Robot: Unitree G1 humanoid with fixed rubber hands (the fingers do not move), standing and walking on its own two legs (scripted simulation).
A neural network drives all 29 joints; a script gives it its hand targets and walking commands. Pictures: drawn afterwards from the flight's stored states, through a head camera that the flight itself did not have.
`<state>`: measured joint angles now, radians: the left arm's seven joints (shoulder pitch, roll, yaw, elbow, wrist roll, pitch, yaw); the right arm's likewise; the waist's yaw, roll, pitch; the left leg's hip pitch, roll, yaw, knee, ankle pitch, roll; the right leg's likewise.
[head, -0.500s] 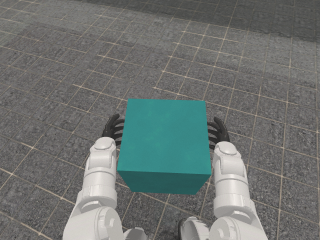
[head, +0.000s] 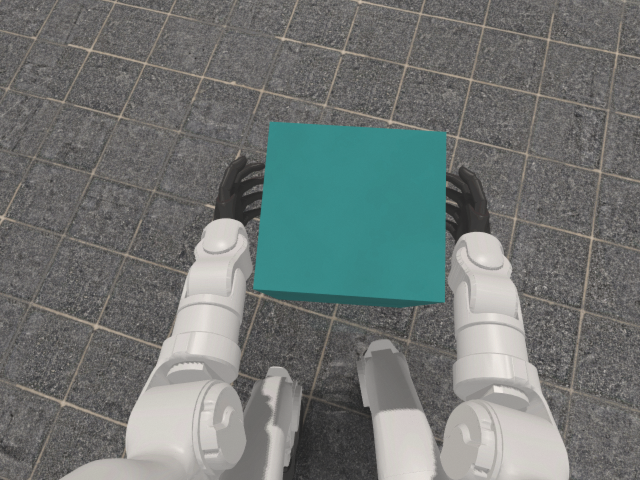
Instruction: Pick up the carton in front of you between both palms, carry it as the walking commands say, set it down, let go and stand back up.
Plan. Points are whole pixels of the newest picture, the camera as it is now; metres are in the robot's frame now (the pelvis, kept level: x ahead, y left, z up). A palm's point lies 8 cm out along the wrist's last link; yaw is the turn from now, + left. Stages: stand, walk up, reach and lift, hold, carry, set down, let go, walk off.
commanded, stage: set down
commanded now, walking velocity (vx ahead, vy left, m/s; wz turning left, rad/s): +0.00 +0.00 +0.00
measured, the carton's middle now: (346, 231) +0.42 -0.06 -0.15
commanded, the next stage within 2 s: none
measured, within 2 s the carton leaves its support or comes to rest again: rests again in 1.76 s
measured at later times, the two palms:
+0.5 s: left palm (277, 224) +0.47 +0.05 -0.23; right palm (456, 246) +0.40 -0.25 -0.24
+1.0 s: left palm (301, 228) +0.50 +0.02 -0.36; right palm (447, 256) +0.41 -0.27 -0.37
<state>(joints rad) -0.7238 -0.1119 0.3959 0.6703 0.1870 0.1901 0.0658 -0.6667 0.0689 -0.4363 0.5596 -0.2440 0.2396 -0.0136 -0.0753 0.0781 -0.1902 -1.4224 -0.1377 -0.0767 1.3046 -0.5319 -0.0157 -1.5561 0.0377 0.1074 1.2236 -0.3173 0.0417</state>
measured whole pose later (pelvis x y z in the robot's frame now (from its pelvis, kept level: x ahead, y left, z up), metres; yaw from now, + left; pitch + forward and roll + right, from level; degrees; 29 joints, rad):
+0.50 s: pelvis -0.03 +0.00 -0.12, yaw +3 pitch +46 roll +5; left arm -1.04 0.00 0.29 0.82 0.10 0.17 0.13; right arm -0.90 -0.03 -0.47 0.62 -0.16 0.23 -0.04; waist -0.13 0.09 -0.12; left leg -1.91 -0.19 -0.05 1.73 -0.63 -0.05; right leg -2.06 0.07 0.13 1.64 -0.39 0.06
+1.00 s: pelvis -0.05 +0.00 -0.21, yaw +6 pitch +44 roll +3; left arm -1.45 0.13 0.17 1.04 0.06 0.22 0.18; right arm -1.19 -0.13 -0.57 0.73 -0.16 0.26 -0.03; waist -0.21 0.09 0.18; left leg -2.17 -0.26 -0.05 2.03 -0.64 -0.08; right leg -2.29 0.04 0.12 1.92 -0.40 0.08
